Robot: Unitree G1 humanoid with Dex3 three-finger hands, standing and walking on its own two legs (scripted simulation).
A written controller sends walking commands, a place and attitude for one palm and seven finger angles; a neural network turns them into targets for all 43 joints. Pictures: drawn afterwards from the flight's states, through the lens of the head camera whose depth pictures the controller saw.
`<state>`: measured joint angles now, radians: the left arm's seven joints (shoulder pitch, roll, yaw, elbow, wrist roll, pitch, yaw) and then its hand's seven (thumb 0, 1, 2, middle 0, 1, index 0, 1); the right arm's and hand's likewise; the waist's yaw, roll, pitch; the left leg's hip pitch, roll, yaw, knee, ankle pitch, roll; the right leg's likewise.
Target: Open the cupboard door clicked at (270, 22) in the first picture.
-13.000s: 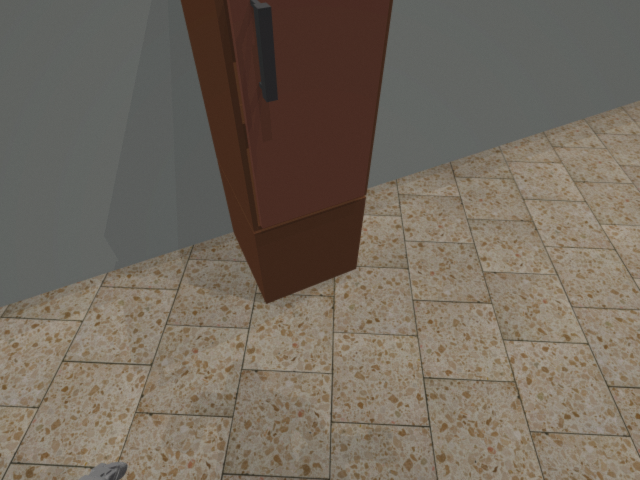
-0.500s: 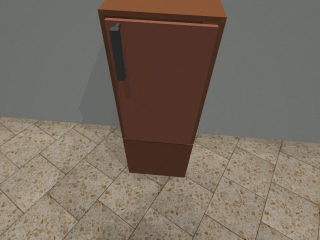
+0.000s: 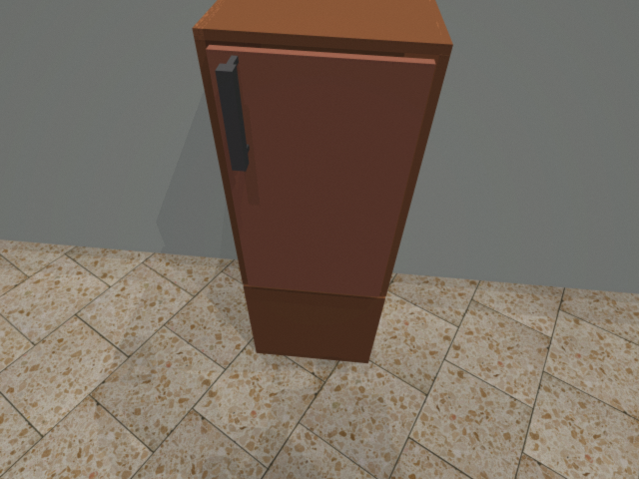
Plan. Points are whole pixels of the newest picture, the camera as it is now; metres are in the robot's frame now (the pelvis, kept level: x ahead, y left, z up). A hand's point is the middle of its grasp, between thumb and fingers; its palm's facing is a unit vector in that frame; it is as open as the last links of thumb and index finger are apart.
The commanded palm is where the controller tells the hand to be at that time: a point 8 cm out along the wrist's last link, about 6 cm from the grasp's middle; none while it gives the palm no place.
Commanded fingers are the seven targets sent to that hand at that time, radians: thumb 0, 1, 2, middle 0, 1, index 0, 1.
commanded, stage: shuffle to correct the standing spot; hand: left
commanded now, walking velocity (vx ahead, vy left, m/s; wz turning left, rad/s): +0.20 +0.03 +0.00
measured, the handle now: (237, 115) +0.60 +0.18 +0.16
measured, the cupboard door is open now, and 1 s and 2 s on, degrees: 0 0 0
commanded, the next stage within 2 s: come to a stop and stand still in 0.04 s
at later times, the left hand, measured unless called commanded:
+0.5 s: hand out of the picture +0.09 +0.19 -0.17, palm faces +0.04 -0.97 -0.22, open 7.4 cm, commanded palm none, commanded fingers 0.00 0.90 0.90 -0.20 -0.30 -0.20 -0.30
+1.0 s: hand out of the picture +0.07 +0.21 -0.17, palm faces +0.00 -0.97 -0.23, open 7.4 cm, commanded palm none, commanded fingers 0.00 0.90 0.90 -0.20 -0.30 -0.20 -0.30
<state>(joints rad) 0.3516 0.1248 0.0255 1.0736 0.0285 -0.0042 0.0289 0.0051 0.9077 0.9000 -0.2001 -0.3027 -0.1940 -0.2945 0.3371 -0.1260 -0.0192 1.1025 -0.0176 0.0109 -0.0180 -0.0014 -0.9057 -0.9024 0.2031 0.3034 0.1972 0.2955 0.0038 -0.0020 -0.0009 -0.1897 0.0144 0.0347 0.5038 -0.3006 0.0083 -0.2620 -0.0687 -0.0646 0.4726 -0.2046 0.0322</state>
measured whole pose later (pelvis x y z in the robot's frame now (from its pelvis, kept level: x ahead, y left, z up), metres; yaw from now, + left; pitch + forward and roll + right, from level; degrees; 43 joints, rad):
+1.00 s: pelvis +0.04 +0.02 +0.00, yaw -1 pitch -1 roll +0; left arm 0.30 0.19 -0.02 0.98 0.02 0.00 0.02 0.01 0.91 0.90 -0.20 -0.30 -0.20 -0.29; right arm 0.20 -0.18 0.01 0.93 -0.01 0.00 0.00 0.00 -0.90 -0.90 0.20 0.30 0.20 0.30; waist 0.01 0.02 0.00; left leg -0.24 -0.02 0.07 0.53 -0.28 0.05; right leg -0.22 -0.06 0.00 0.51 -0.27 0.05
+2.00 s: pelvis +0.04 -0.02 -0.03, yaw +1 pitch +7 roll +1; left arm 0.36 0.19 0.19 0.14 -0.21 -0.42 -0.20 0.01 0.79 0.85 -0.21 -0.38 -0.20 -0.37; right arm 0.21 -0.22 -0.05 0.68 0.01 -0.27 -0.02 0.01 -0.90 -0.90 0.21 0.30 0.20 0.30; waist -0.02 0.00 -0.11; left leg -0.51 0.01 0.03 0.77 -0.38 -0.01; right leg -0.51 -0.05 -0.05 0.79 -0.40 0.00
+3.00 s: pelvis +0.04 +0.00 -0.01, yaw +1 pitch +0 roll -2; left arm 0.02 0.41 0.39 0.12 -0.34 -0.03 -0.45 0.00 -0.37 0.36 -0.29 -1.12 -0.29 -1.11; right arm 0.23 -0.25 0.08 0.57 0.06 -0.28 -0.10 0.01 -0.90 -0.90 0.21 0.30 0.20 0.30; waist 0.04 0.03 -0.05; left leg -0.33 0.02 0.01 0.66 -0.34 0.02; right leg -0.28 -0.03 -0.07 0.59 -0.32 0.02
